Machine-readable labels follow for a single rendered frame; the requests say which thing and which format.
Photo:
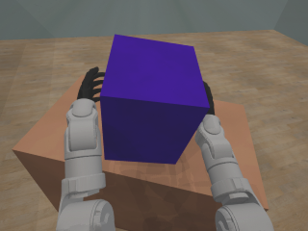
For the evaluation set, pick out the pedestal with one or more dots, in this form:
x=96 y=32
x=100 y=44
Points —
x=144 y=196

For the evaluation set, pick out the robot left upper arm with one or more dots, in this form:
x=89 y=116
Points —
x=89 y=215

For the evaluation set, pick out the right robot hand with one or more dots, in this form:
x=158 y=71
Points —
x=210 y=99

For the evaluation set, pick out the carton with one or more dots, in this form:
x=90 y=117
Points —
x=152 y=100

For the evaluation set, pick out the left robot hand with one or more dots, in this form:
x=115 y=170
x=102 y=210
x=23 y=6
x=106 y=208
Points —
x=87 y=91

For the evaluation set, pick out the left robot forearm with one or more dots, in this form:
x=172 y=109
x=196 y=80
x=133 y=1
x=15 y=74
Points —
x=83 y=174

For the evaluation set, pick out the right robot forearm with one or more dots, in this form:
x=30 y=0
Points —
x=229 y=187

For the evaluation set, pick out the robot right upper arm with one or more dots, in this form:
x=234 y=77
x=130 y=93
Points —
x=242 y=217

